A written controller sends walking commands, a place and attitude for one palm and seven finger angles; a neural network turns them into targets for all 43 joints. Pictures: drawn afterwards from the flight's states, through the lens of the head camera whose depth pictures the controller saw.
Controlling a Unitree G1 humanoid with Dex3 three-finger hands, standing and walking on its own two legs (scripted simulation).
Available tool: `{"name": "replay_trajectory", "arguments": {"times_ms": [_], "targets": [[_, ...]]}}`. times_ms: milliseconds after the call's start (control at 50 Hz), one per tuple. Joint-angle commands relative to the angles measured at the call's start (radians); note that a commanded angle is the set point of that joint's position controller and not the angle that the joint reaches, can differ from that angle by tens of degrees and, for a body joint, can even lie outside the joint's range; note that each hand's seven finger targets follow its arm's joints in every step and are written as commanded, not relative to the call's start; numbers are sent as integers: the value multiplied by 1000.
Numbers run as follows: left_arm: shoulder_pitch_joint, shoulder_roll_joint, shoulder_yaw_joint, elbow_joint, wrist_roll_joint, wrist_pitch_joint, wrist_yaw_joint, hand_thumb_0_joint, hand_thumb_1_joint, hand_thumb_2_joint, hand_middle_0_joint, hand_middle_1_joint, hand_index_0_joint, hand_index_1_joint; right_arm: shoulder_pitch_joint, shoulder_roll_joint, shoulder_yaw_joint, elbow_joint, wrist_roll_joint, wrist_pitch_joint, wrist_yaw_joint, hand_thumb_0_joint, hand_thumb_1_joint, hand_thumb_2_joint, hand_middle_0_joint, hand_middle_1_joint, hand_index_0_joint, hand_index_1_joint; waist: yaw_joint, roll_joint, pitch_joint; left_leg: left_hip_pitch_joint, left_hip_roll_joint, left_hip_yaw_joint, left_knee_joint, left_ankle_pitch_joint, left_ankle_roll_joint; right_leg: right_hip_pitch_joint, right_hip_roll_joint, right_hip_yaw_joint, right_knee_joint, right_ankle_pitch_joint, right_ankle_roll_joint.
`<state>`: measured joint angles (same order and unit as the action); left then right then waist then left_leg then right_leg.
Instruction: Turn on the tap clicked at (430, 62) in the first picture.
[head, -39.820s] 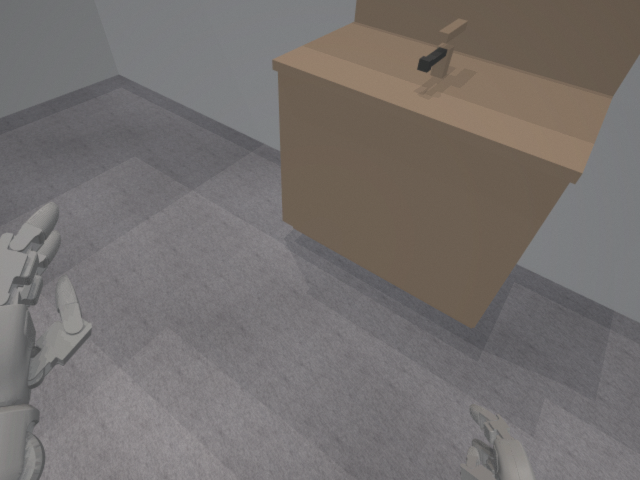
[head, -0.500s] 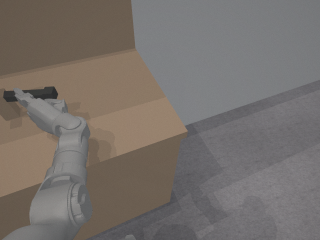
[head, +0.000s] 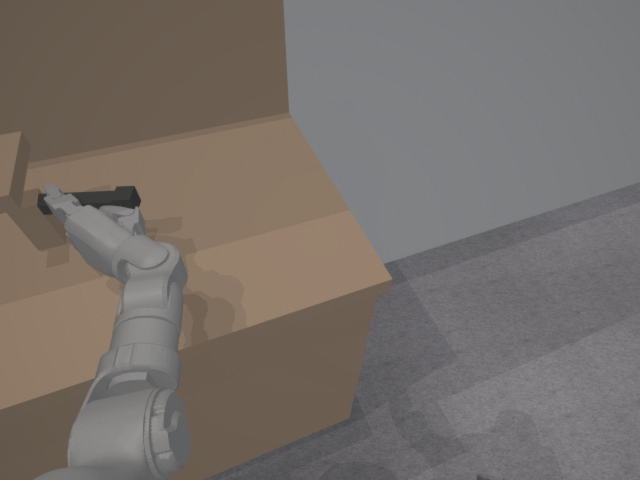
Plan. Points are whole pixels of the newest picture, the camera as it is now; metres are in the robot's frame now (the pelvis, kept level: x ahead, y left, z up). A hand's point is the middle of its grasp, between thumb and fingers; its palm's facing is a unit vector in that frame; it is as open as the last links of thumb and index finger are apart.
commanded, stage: lift the hand up off the lever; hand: left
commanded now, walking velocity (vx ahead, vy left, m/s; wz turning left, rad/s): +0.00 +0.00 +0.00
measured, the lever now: (126, 200) +0.47 +0.27 +0.10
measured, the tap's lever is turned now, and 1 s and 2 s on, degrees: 73 73 73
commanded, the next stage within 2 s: draw the hand back beside the body in 1.76 s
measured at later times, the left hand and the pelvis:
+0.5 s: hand (133, 209) +0.41 +0.23 +0.14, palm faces +0.83 -0.56 -0.08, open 7.8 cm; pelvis -0.01 +0.00 +0.01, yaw +0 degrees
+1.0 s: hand (133, 202) +0.41 +0.23 +0.15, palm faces +0.82 -0.57 -0.06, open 7.8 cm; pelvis -0.01 -0.01 +0.01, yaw +0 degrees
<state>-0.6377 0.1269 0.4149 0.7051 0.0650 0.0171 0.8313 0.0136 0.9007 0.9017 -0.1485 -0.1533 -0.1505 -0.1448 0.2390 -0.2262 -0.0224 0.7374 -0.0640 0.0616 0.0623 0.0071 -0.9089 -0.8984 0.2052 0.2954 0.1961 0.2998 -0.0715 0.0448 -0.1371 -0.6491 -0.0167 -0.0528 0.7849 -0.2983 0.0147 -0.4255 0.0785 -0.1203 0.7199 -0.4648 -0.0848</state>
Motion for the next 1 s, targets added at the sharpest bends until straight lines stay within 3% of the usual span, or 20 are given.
{"name": "replay_trajectory", "arguments": {"times_ms": [0,120,260,300,340,360,380,420,460,480,560,580,660,680,740,800,860,940,960,980], "targets": [[-463,118,-94,-261,35,-52,3,0,900,900,-150,-150,-150,-150,-30,-136,-46,-106,8,-42,-5,0,-900,-900,200,300,200,300,-11,34,-300,410,17,-38,-44,314,21,-83,-48,54,-118,402,54],[-417,101,-90,-286,19,-12,17,0,900,900,-150,-150,-150,-150,-52,-134,-45,-113,8,-41,-2,0,-900,-900,200,300,200,300,9,0,-320,414,14,-34,-52,345,14,-37,-49,50,-121,429,52],[-449,168,-46,-322,37,14,32,0,900,900,-150,-150,-150,-150,-78,-129,-42,-109,8,-40,-11,0,-900,-900,200,300,200,300,17,-10,-294,385,15,-31,-68,319,15,-12,-54,51,-134,420,52],[-450,141,-71,-340,38,18,30,0,900,900,-150,-150,-150,-150,-84,-124,-39,-114,10,-45,-11,0,-900,-900,200,300,200,300,17,-5,-311,401,16,-25,-66,329,15,-7,-55,53,-135,425,52],[-427,120,-87,-322,36,35,26,0,900,900,-150,-150,-150,-150,-87,-123,-36,-116,9,-48,-11,0,-900,-900,200,300,200,300,16,-15,-293,386,12,-18,-69,315,18,-2,-57,55,-143,435,56],[-413,147,-67,-309,38,43,21,0,900,900,-150,-150,-150,-150,-85,-127,-40,-109,10,-44,-14,0,-900,-900,200,300,200,300,18,-11,-290,387,14,-25,-77,311,16,2,-56,54,-145,421,53],[-411,109,-98,-322,29,49,16,0,900,900,-150,-150,-150,-150,-92,-123,-35,-119,14,-46,-14,0,-900,-900,200,300,200,300,18,-7,-280,388,12,-20,-81,307,17,3,-57,54,-151,421,54],[-399,100,-106,-300,18,68,9,0,900,900,-150,-150,-150,-150,-98,-125,-32,-120,19,-48,-18,0,-900,-900,200,300,200,300,18,-29,-248,365,9,-14,-89,272,21,10,-59,59,-167,412,57],[-397,146,-69,-272,9,81,4,0,900,900,-150,-150,-150,-150,-98,-133,-31,-111,22,-42,-27,0,-900,-900,200,300,200,300,17,-61,-224,339,5,-16,-102,237,24,24,-63,64,-179,404,62],[-418,131,-84,-289,2,81,1,0,900,900,-150,-150,-150,-150,-108,-129,-28,-118,26,-45,-28,0,-900,-900,200,300,200,300,16,-59,-219,337,5,-12,-106,225,26,26,-66,68,-186,395,64],[-455,183,-59,-361,10,62,6,0,900,900,-150,-150,-150,-150,-113,-125,-29,-113,23,-54,-35,0,-900,-900,200,300,200,300,26,-9,-253,348,1,-13,-102,227,26,36,-69,76,-182,405,64],[-468,160,-81,-363,12,58,4,0,900,900,-150,-150,-150,-150,-120,-118,-25,-114,25,-60,-33,0,-900,-900,200,300,200,300,25,12,-247,358,4,-13,-103,227,26,21,-69,75,-183,387,62],[-470,199,-60,-364,26,58,4,0,900,900,-150,-150,-150,-150,-115,-126,-32,-104,21,-68,-37,0,-900,-900,200,300,200,300,23,14,-264,361,2,-14,-100,221,26,24,-67,78,-182,378,60],[-481,161,-93,-373,20,59,-1,0,900,900,-150,-150,-150,-150,-121,-121,-28,-110,24,-72,-37,0,-900,-900,200,300,200,300,19,8,-269,370,3,-13,-102,225,27,21,-68,77,-182,379,61],[-458,171,-80,-317,4,85,-9,0,900,900,-150,-150,-150,-150,-120,-128,-27,-105,28,-74,-45,0,-900,-900,200,300,200,300,15,-41,-239,338,0,-7,-105,194,29,35,-76,89,-197,397,73],[-481,137,-113,-317,-5,101,-18,0,900,900,-150,-150,-150,-150,-128,-128,-24,-109,32,-75,-48,0,-900,-900,200,300,200,300,14,-19,-227,353,-2,-7,-120,183,29,23,-73,86,-206,361,67],[-453,161,-81,-330,-7,104,-9,0,900,900,-150,-150,-150,-150,-120,-130,-28,-107,29,-76,-46,0,-900,-900,200,300,200,300,26,-13,-251,369,-3,-13,-123,210,27,35,-69,78,-197,385,64],[-444,175,-66,-343,-8,110,-1,0,900,900,-150,-150,-150,-150,-124,-126,-25,-118,30,-75,-45,0,-900,-900,200,300,200,300,35,-56,-257,348,-2,-6,-122,220,27,72,-79,85,-197,439,74],[-442,206,-41,-359,-5,108,0,0,900,900,-150,-150,-150,-150,-123,-131,-28,-116,27,-71,-47,0,-900,-900,200,300,200,300,42,-41,-271,359,-4,-7,-124,237,27,81,-77,81,-190,449,71],[-440,191,-51,-392,-6,106,0,0,900,900,-150,-150,-150,-150,-127,-124,-26,-126,29,-71,-45,0,-900,-900,200,300,200,300,47,-24,-291,374,-2,-3,-123,263,26,92,-79,82,-184,478,70]]}}
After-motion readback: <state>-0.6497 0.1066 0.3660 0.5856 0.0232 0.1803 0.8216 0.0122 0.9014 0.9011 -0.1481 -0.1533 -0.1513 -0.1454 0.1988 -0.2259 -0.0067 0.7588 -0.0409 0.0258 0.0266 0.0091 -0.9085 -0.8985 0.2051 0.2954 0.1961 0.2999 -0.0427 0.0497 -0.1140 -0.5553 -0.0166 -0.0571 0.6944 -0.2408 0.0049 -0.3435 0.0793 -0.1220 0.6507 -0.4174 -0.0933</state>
